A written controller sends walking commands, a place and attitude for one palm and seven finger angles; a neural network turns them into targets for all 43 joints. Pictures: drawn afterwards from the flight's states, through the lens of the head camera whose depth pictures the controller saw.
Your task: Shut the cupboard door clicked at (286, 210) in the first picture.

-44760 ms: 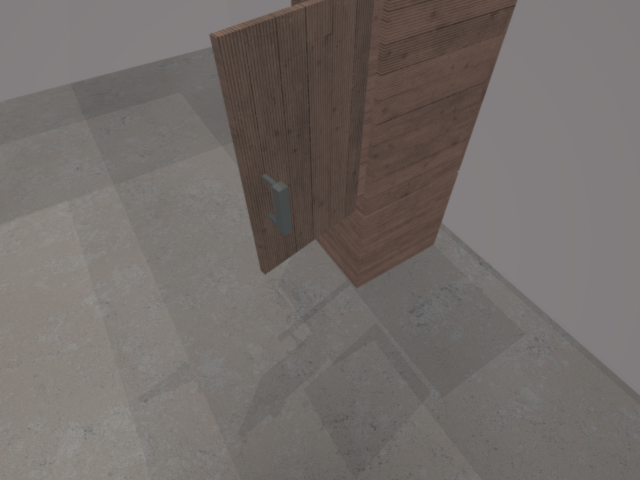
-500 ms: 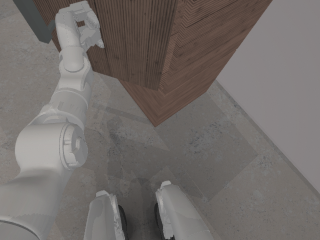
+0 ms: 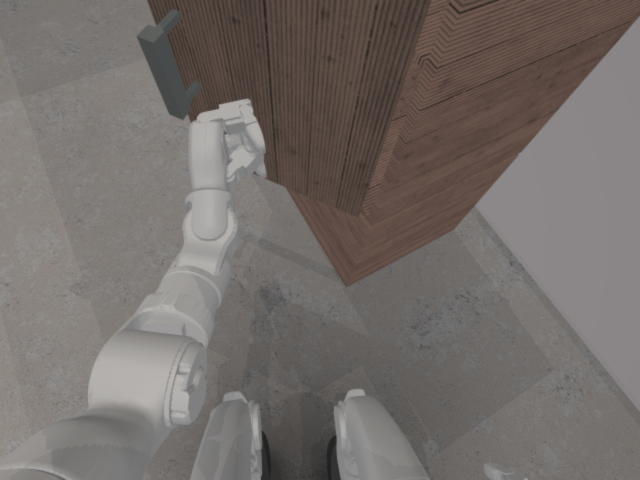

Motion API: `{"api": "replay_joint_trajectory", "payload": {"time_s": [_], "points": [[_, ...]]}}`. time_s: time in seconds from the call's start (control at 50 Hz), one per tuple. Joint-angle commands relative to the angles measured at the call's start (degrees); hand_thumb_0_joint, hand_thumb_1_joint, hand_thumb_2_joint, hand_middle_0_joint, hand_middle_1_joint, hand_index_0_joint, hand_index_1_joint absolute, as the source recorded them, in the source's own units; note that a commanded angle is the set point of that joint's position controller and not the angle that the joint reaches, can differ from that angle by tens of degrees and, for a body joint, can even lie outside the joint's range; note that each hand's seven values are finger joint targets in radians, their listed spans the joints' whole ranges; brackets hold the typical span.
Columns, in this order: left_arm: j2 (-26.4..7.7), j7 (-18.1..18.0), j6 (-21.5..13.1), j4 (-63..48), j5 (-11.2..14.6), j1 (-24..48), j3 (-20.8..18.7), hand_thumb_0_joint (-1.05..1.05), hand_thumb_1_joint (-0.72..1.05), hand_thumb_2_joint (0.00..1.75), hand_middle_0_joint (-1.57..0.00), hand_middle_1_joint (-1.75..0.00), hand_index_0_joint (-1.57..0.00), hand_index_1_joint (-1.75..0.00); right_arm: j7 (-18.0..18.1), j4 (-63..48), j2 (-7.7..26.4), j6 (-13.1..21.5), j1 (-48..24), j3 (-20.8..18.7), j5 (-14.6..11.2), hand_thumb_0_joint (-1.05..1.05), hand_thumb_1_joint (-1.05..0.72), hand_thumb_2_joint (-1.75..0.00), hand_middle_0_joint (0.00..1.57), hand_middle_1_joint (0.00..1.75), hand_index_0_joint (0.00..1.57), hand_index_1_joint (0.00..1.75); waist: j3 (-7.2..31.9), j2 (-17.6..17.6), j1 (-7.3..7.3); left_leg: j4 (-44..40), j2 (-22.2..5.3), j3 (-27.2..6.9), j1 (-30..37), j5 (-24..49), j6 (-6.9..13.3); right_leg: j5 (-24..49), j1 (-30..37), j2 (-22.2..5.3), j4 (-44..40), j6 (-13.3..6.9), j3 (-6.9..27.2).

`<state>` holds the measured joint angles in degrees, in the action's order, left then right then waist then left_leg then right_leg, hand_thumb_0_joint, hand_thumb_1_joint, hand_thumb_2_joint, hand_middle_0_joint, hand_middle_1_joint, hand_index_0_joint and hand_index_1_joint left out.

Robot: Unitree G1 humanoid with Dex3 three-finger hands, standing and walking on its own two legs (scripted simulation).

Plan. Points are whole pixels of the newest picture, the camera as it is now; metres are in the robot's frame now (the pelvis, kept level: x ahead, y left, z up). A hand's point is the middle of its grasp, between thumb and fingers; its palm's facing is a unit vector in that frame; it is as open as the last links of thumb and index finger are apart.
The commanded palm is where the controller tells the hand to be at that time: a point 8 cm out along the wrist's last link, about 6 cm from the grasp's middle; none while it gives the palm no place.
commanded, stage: draw the hand back to the body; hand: left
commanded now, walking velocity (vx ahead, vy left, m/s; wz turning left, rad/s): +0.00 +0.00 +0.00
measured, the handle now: (176, 67) +0.66 +0.14 +0.04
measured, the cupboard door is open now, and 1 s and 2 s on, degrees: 37 37 37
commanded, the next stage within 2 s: step back with the hand held close in 1.68 s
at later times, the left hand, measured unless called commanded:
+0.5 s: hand (159, 182) +0.40 +0.12 +0.14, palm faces +0.05 -1.00 +0.01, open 3.1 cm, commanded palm +0.37 +0.17 +0.13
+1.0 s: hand out of the picture +0.29 +0.22 +0.23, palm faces +0.23 -0.94 -0.27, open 3.9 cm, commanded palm +0.25 +0.27 +0.25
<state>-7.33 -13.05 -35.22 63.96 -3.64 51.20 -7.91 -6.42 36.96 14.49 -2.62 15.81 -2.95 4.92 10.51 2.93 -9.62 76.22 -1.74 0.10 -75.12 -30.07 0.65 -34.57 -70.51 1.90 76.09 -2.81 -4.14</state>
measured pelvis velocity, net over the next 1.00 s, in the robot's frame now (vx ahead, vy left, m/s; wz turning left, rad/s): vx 0.04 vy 0.02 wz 0.01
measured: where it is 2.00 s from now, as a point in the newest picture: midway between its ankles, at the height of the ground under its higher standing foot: outside the picture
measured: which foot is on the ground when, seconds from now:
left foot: down 0.00-1.00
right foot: down 0.00-1.00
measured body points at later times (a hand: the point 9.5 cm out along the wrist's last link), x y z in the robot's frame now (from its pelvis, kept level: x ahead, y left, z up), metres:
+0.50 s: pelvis +0.01 +0.00 +0.08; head +0.08 -0.01 +0.52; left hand +0.40 +0.17 +0.14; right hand +0.08 -0.25 -0.05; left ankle +0.04 +0.11 -0.60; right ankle +0.00 -0.09 -0.60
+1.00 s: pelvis +0.04 +0.02 +0.13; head +0.03 +0.00 +0.58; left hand +0.28 +0.27 +0.25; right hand +0.24 -0.18 +0.05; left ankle +0.04 +0.11 -0.60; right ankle +0.00 -0.09 -0.60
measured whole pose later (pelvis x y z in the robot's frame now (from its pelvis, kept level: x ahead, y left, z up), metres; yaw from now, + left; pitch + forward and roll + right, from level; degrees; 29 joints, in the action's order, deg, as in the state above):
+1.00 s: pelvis +0.04 +0.02 +0.13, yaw +1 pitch +0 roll +0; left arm -16.1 -5.3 -2.6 -4.9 4.5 -11.2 -4.5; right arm 4.7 29.5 11.6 -3.2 9.4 3.5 -2.9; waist 2.1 3.8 2.2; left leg 30.3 1.1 2.3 -14.9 -15.7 2.2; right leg -18.4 -10.7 0.3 28.9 -0.4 -1.0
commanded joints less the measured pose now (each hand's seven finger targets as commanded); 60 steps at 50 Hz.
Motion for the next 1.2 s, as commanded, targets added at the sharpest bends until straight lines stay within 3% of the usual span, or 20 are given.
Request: {"api": "replay_joint_trajectory", "payload": {"time_s": [0.0, 0.08, 0.14, 0.18, 0.24, 0.3, 0.38, 0.4, 0.44, 0.5, 0.58, 0.6, 0.62, 0.72, 0.76, 0.82, 0.9, 1.0, 1.12, 1.18], "points": [[-5.69, -1.54, 0.39, -3.41, -0.81, 24.98, -1.12, 0.00, 0.90, 0.90, -1.30, -1.50, -1.30, -1.50, 0.43, -1.27, 7.62, -1.14, 11.91, -1.71, -0.29, 0.00, -0.90, -0.90, 0.20, 0.30, 0.20, 0.30, 25.81, -1.04, -4.26, -5.38, 2.06, -1.52, 20.83, 14.58, 1.28, 22.97, 12.63, 0.52, -12.14, 2.47, 4.04], [-8.18, -1.76, 0.54, -4.11, 2.10, 28.77, -4.93, 0.00, 0.90, 0.90, -1.30, -1.50, -1.30, -1.50, 1.24, -2.07, 7.63, -0.88, 10.80, -1.19, -0.25, 0.00, -0.90, -0.90, 0.20, 0.30, 0.20, 0.30, 28.15, -3.81, -4.13, -4.88, 2.22, -1.41, 18.26, 14.41, 1.56, 23.70, 15.33, 0.44, -11.79, 2.60, 4.59], [-14.68, -0.18, -3.53, -18.41, 3.15, 22.88, -9.67, 0.00, 0.90, 0.90, -1.30, -1.50, -1.30, -1.50, 1.44, -5.17, 7.51, -0.50, 10.18, -1.43, -0.58, 0.00, -0.90, -0.90, 0.20, 0.30, 0.20, 0.30, 41.86, 2.03, 2.20, -7.26, 2.27, -1.05, 27.35, 21.99, 0.91, 31.53, 23.87, 0.29, -10.54, 1.97, 5.22], [-13.29, 1.98, -4.32, -26.66, 3.04, 14.78, -7.12, 0.00, 0.90, 0.90, -1.30, -1.50, -1.30, -1.50, 1.22, -6.76, 6.89, -0.53, 9.86, -1.64, -1.26, 0.00, -0.90, -0.90, 0.20, 0.30, 0.20, 0.30, 45.05, 3.77, 4.45, -9.22, 2.05, -0.76, 33.35, 27.09, 0.50, 36.21, 27.42, 0.40, -11.34, 1.71, 4.88], [-9.40, 5.02, 0.50, -29.98, 3.48, 2.73, -2.21, 0.00, 0.90, 0.90, -1.30, -1.50, -1.30, -1.50, 1.42, -7.85, 6.67, -1.21, 9.98, -1.66, -3.06, 0.00, -0.90, -0.90, 0.20, 0.30, 0.20, 0.30, 37.53, -1.78, 3.73, -13.18, 1.50, 0.08, 34.34, 25.62, 0.92, 36.86, 30.68, 0.76, -16.25, 2.46, 4.55], [-6.56, 7.91, 8.07, -32.12, 7.88, -4.80, 0.54, 0.00, 0.90, 0.90, -1.30, -1.50, -1.30, -1.50, 3.12, -9.15, 6.97, -1.80, 9.76, -1.53, -5.17, 0.00, -0.90, -0.90, 0.20, 0.30, 0.20, 0.30, 26.51, -11.41, 2.55, -18.54, 1.97, 1.31, 31.10, 18.06, 1.88, 33.55, 36.68, 0.70, -24.13, 3.70, 5.52], [-5.00, 10.28, 9.66, -41.95, 13.34, -6.44, 2.03, 0.00, 0.90, 0.90, -1.30, -1.50, -1.30, -1.50, 5.65, -9.47, 6.67, 0.62, 6.83, -0.79, -6.57, 0.00, -0.90, -0.90, 0.20, 0.30, 0.20, 0.30, 19.34, -10.13, 3.34, -23.26, 2.08, 1.18, 36.60, 15.36, 1.93, 27.51, 37.95, 0.22, -30.05, 3.54, 5.30], [-4.95, 10.57, 8.67, -43.66, 13.47, -6.99, 2.65, 0.00, 0.90, 0.90, -1.30, -1.50, -1.30, -1.50, 6.01, -9.14, 6.51, 1.38, 6.20, -0.63, -6.56, 0.00, -0.90, -0.90, 0.20, 0.30, 0.20, 0.30, 17.51, -9.57, 3.26, -24.02, 1.99, 0.98, 37.89, 15.16, 2.01, 26.79, 37.59, 0.18, -30.64, 3.39, 5.08], [-5.51, 11.07, 6.21, -46.32, 12.27, -9.39, 3.93, 0.00, 0.90, 0.90, -1.30, -1.50, -1.30, -1.50, 6.41, -8.46, 6.13, 2.68, 4.86, -0.35, -6.50, 0.00, -0.90, -0.90, 0.20, 0.30, 0.20, 0.30, 14.75, -4.22, 3.90, -25.50, 1.73, 0.51, 42.45, 15.73, 1.76, 25.37, 34.80, 0.23, -30.58, 2.69, 3.94], [-6.90, 12.45, 6.18, -44.39, 10.59, -19.17, 4.17, 0.00, 0.90, 0.90, -1.27, -1.47, -1.27, -1.47, 5.92, -8.87, 6.18, 3.21, 2.92, 0.12, -6.45, 0.00, -0.90, -0.90, 0.20, 0.30, 0.20, 0.30, 9.89, -0.09, 5.85, -28.03, 1.54, 0.13, 45.22, 15.29, 1.35, 22.99, 33.13, 0.21, -31.36, 1.90, 3.06], [-9.74, 14.97, 11.00, -49.91, 12.25, -29.66, 1.76, 0.00, 0.90, 0.90, -1.16, -1.35, -1.16, -1.35, 5.81, -12.43, 6.27, 2.82, -0.78, 0.53, -7.46, 0.00, -0.90, -0.90, 0.20, 0.30, 0.20, 0.30, 10.54, 1.35, 9.12, -32.06, 1.63, 0.68, 48.43, 17.58, 0.99, 24.99, 39.41, -0.07, -33.20, 1.47, 2.91], [-12.33, 12.92, 14.05, -55.07, 8.10, -30.70, 5.09, 0.00, 0.90, 0.90, -1.13, -1.32, -1.13, -1.32, 7.18, -14.38, 4.56, -0.01, -2.96, 0.10, -8.06, 0.00, -0.90, -0.90, 0.20, 0.30, 0.20, 0.30, 13.73, 0.13, 9.18, -35.22, 1.81, 1.15, 52.58, 18.66, 0.81, 25.98, 44.73, -1.25, -36.53, 1.35, 5.99], [-11.60, 11.92, 16.22, -58.77, 8.67, -32.26, 4.86, 0.00, 0.90, 0.90, -1.11, -1.29, -1.11, -1.29, 8.26, -15.90, 4.02, -0.99, -3.80, 0.37, -8.19, 0.00, -0.90, -0.90, 0.20, 0.30, 0.20, 0.30, 12.46, -0.62, 8.71, -36.16, 1.89, 1.37, 53.12, 19.67, 1.18, 27.88, 47.15, -1.47, -38.24, 1.64, 6.04], [-16.48, 8.62, 22.65, -70.18, 8.49, -36.40, 1.89, 0.00, 0.90, 0.90, -0.97, -1.14, -0.97, -1.14, 11.59, -17.09, 4.16, -1.44, -8.63, 1.81, -8.20, 0.00, -0.90, -0.90, 0.20, 0.30, 0.20, 0.30, 5.39, -3.96, 8.87, -41.44, 1.07, 0.75, 57.37, 19.97, 1.86, 27.88, 50.82, -1.86, -43.80, 2.12, 5.49], [-15.00, 8.07, 24.43, -71.48, 8.23, -37.14, 2.99, 0.00, 0.90, 0.90, -0.92, -1.08, -0.92, -1.08, 12.14, -16.58, 3.82, -0.82, -9.73, 2.46, -8.25, 0.00, -0.90, -0.90, 0.20, 0.30, 0.20, 0.30, 2.09, -2.86, 8.63, -43.99, 0.86, 0.33, 60.59, 19.88, 1.81, 26.68, 50.77, -1.60, -45.86, 1.86, 4.67], [-15.05, 7.78, 26.73, -75.35, 8.13, -42.12, 2.67, 0.00, 0.90, 0.90, -0.83, -0.99, -0.83, -0.99, 12.50, -16.11, 4.12, 0.74, -10.07, 2.79, -7.97, 0.00, -0.90, -0.90, 0.20, 0.30, 0.20, 0.30, 2.72, -0.98, 9.38, -46.60, 0.54, -0.25, 65.97, 23.40, 1.67, 28.76, 53.93, -1.37, -48.03, 1.57, 3.85], [-14.51, 7.50, 29.09, -79.79, 7.99, -52.16, 1.17, 0.00, 0.90, 0.90, -0.72, -0.87, -0.72, -0.87, 11.82, -15.60, 3.62, 2.27, -10.71, 3.78, -7.52, 0.00, -0.90, -0.90, 0.20, 0.30, 0.20, 0.30, 0.58, 0.16, 10.33, -49.87, 0.15, -0.90, 69.33, 27.40, 0.87, 31.03, 57.49, -1.48, -50.33, 1.41, 2.55], [-18.34, 7.44, 30.01, -86.48, 8.07, -59.74, -5.22, 0.00, 0.90, 0.90, -0.58, -0.72, -0.58, -0.72, 11.16, -15.17, 3.54, 3.47, -12.13, 4.06, -6.89, 0.00, -0.90, -0.90, 0.20, 0.30, 0.20, 0.30, -2.83, -1.96, 11.60, -52.65, -0.10, -0.53, 69.68, 29.64, 0.63, 32.54, 60.64, -1.69, -53.04, 1.62, 2.19], [-23.65, 6.49, 29.54, -95.17, 8.00, -65.26, -13.35, 0.00, 0.90, 0.90, -0.42, -0.54, -0.42, -0.54, 10.87, -13.85, 3.41, 5.94, -12.41, 3.89, -6.24, 0.00, -0.90, -0.90, 0.20, 0.30, 0.20, 0.30, -2.52, 2.56, 12.78, -53.55, -0.06, -0.51, 71.61, 33.06, 0.22, 33.52, 63.12, -1.68, -54.89, 1.60, 2.24], [-23.75, 6.17, 29.05, -98.79, 8.06, -68.75, -15.37, 0.00, 0.90, 0.90, -0.34, -0.45, -0.34, -0.45, 10.63, -13.43, 3.35, 7.19, -12.19, 3.53, -6.22, 0.00, -0.90, -0.90, 0.20, 0.30, 0.20, 0.30, -2.58, 3.27, 12.89, -53.41, -0.03, -0.44, 71.91, 34.64, 0.10, 34.19, 63.43, -1.79, -54.78, 1.71, 2.00]]}}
